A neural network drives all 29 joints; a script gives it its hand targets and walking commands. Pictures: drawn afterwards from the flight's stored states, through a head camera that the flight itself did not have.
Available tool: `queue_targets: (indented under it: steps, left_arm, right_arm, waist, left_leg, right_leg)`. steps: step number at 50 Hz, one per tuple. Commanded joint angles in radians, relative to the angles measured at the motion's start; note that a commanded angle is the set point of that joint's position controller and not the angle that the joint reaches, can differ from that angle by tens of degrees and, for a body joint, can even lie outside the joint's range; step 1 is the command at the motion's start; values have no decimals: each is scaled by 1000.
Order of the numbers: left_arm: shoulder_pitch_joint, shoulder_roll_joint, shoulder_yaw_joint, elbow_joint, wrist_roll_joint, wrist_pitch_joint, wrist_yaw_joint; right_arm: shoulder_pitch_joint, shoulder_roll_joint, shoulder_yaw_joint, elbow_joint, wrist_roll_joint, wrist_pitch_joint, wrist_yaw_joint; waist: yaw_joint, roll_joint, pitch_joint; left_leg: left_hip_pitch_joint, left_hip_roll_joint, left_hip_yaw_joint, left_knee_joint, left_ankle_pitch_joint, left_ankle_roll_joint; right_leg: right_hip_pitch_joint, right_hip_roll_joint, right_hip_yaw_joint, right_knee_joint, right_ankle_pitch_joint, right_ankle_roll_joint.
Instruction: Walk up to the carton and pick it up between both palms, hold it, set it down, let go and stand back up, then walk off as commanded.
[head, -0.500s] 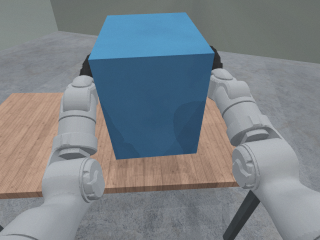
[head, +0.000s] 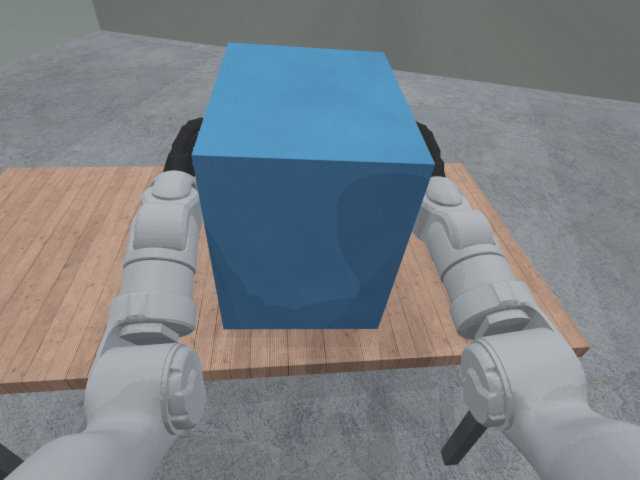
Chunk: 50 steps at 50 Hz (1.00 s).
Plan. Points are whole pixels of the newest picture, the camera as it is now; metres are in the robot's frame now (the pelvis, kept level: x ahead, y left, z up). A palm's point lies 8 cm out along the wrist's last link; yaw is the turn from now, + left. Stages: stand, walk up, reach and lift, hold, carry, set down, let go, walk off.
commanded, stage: set down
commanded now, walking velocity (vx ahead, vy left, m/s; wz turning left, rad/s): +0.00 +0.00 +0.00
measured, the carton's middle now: (304, 189) +0.43 +0.01 +0.18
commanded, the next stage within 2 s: none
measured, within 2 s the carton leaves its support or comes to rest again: neither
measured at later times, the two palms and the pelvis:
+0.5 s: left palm (182, 202) +0.41 +0.17 +0.17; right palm (414, 195) +0.40 -0.13 +0.19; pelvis +0.00 +0.00 +0.00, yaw +0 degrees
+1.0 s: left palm (193, 209) +0.43 +0.17 +0.14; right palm (413, 208) +0.41 -0.13 +0.16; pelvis +0.01 +0.00 +0.00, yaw -2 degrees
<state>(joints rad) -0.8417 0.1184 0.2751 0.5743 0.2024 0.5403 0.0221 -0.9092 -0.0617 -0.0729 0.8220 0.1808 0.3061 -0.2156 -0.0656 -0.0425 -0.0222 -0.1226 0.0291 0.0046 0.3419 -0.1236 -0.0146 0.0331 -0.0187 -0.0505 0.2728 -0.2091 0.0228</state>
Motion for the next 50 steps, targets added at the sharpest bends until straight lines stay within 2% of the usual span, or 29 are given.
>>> queue_targets:
  steps: [1, 3, 7, 10, 11, 14, 15, 20, 21, 22, 23, 25, 26, 27, 28, 31, 32, 33, 35, 36, 37, 38, 40, 41, 43, 44, 46, 47, 50]
  left_arm:
    - [-827, -671, -355, -155, -137, -103, -181]
    - [-871, -667, -366, -181, -142, -125, -172]
    - [-884, -666, -368, -187, -149, -158, -164]
    - [-899, -647, -329, -117, -128, -167, -171]
    - [-892, -642, -334, -128, -123, -175, -174]
    - [-920, -682, -380, -153, -155, -202, -164]
    - [-911, -675, -384, -155, -155, -210, -158]
    - [-893, -658, -347, -83, -142, -233, -169]
    - [-915, -659, -360, -86, -148, -241, -170]
    - [-928, -660, -366, -90, -151, -251, -173]
    - [-947, -658, -365, -73, -149, -260, -175]
    - [-940, -649, -335, -55, -140, -274, -176]
    - [-905, -645, -323, -10, -142, -279, -181]
    - [-918, -668, -345, -16, -160, -287, -181]
    - [-919, -663, -340, -21, -158, -297, -179]
    - [-946, -647, -319, 45, -147, -318, -180]
    - [-934, -664, -313, 41, -141, -322, -183]
    - [-907, -662, -296, 63, -135, -323, -185]
    - [-935, -663, -312, 59, -142, -343, -181]
    - [-918, -664, -302, 61, -137, -351, -180]
    - [-924, -677, -312, 59, -140, -357, -174]
    - [-936, -673, -301, 66, -134, -361, -170]
    - [-924, -661, -296, 75, -137, -372, -171]
    - [-929, -655, -276, 104, -128, -376, -175]
    - [-947, -626, -247, 127, -103, -386, -181]
    - [-917, -609, -215, 177, -89, -384, -190]
    - [-914, -611, -214, 178, -84, -391, -193]
    - [-906, -616, -200, 188, -80, -396, -194]
    - [-918, -628, -208, 183, -76, -423, -194]
  right_arm:
    - [-916, 626, 234, -350, 35, -113, 111]
    - [-915, 655, 245, -355, 32, -121, 114]
    - [-890, 665, 252, -321, 29, -131, 121]
    - [-904, 664, 189, -267, -3, -139, 127]
    - [-873, 672, 190, -236, -16, -137, 130]
    - [-916, 680, 200, -297, -9, -169, 132]
    - [-902, 687, 208, -281, -7, -169, 129]
    - [-875, 685, 172, -237, -43, -172, 126]
    - [-865, 686, 151, -211, -59, -174, 122]
    - [-851, 689, 153, -213, -60, -183, 124]
    - [-851, 683, 121, -187, -78, -182, 123]
    - [-850, 701, 113, -171, -88, -187, 126]
    - [-866, 705, 125, -209, -92, -193, 123]
    - [-881, 706, 130, -245, -89, -200, 126]
    - [-882, 724, 133, -235, -93, -205, 127]
    - [-870, 713, 81, -164, -134, -201, 128]
    - [-853, 714, 84, -155, -134, -205, 134]
    - [-876, 712, 91, -173, -130, -211, 134]
    - [-866, 717, 84, -172, -137, -221, 138]
    - [-877, 728, 99, -186, -141, -226, 140]
    - [-877, 727, 93, -173, -136, -231, 146]
    - [-899, 733, 98, -175, -127, -238, 150]
    - [-865, 721, 90, -163, -144, -235, 153]
    - [-828, 717, 67, -114, -162, -227, 153]
    - [-820, 708, 16, -54, -186, -230, 161]
    - [-823, 710, 10, -67, -203, -231, 162]
    - [-827, 709, -4, -59, -205, -244, 165]
    - [-836, 725, -2, -82, -219, -252, 165]
    - [-809, 727, -10, -62, -245, -267, 173]
  waist:
    - [2, 62, -532]
    - [8, 86, -574]
    - [18, 82, -579]
    - [22, 95, -525]
    - [15, 83, -503]
    - [11, 118, -613]
    - [12, 131, -617]
    - [11, 120, -570]
    - [-9, 124, -563]
    - [-5, 128, -575]
    - [-26, 122, -564]
    - [-7, 114, -572]
    - [-2, 95, -581]
    - [-15, 98, -615]
    - [-3, 102, -650]
    - [-13, 115, -590]
    - [-12, 116, -591]
    - [6, 111, -604]
    - [-5, 117, -629]
    - [11, 115, -639]
    - [8, 140, -641]
    - [26, 137, -660]
    - [11, 120, -639]
    - [9, 119, -605]
    - [12, 117, -572]
    - [24, 94, -550]
    - [20, 118, -570]
    - [29, 110, -571]
    - [20, 119, -623]
  left_leg:
    - [345, -62, 10, 18, 322, -20]
    - [356, -60, 11, 26, 350, -23]
    - [379, -62, 16, 32, 376, -28]
    - [341, -66, 19, 2, 280, -18]
    - [337, -64, 22, 1, 282, -20]
    - [372, -62, 19, 28, 358, -34]
    - [380, -59, 19, 39, 394, -41]
    - [343, -63, 24, 24, 351, -30]
    - [343, -63, 25, 25, 341, -31]
    - [346, -62, 28, 24, 339, -34]
    - [330, -64, 28, 20, 318, -35]
    - [328, -62, 37, 15, 319, -33]
    - [313, -59, 39, 16, 311, -25]
    - [312, -63, 30, 21, 323, -27]
    - [312, -64, 29, 21, 338, -26]
    - [297, -57, 32, 11, 298, -29]
    - [317, -57, 37, 18, 326, -34]
    - [316, -57, 40, 11, 326, -31]
    - [311, -58, 36, 19, 351, -34]
    - [317, -51, 33, 20, 372, -36]
    - [331, -52, 32, 34, 395, -44]
    - [333, -49, 34, 36, 410, -46]
    - [325, -47, 41, 37, 404, -46]
    - [317, -50, 39, 27, 367, -41]
    - [303, -52, 53, 8, 314, -38]
    - [275, -51, 56, -4, 290, -26]
    - [288, -54, 66, 2, 331, -35]
    - [286, -53, 67, 1, 339, -34]
    - [300, -51, 70, 20, 384, -47]
  right_leg:
    - [-49, 66, -7, -35, 308, 43]
    - [-48, 63, -8, -23, 344, 41]
    - [-39, 66, -4, -24, 362, 47]
    - [-57, 63, -4, -43, 261, 42]
    - [-60, 62, -8, -45, 258, 41]
    - [-55, 70, -10, -28, 322, 34]
    - [-47, 67, -10, -19, 356, 31]
    - [-50, 57, -5, -27, 346, 40]
    - [-55, 59, -11, -29, 330, 37]
    - [-51, 54, -7, -29, 324, 35]
    - [-58, 56, -6, -35, 315, 40]
    - [-36, 52, -1, -26, 331, 35]
    - [-29, 49, 2, -18, 358, 42]
    - [-24, 54, 1, -12, 387, 42]
    - [-19, 54, 4, -6, 405, 41]
    - [-47, 51, -1, -25, 320, 41]
    - [-40, 54, -1, -22, 333, 36]
    - [-25, 55, 3, -22, 346, 38]
    - [-32, 63, -6, -16, 355, 36]
    - [-29, 61, -8, -12, 370, 35]
    - [-52, 66, -10, -15, 361, 30]
    - [-57, 69, -12, -9, 357, 26]
    - [-50, 68, -13, -15, 359, 29]
    - [-53, 66, -12, -24, 313, 28]
    - [-70, 63, -9, -26, 278, 29]
    - [-59, 57, -6, -29, 272, 30]
    - [-40, 61, -10, -14, 318, 33]
    - [-37, 59, -9, -18, 325, 34]
    - [-42, 63, -15, -3, 361, 38]
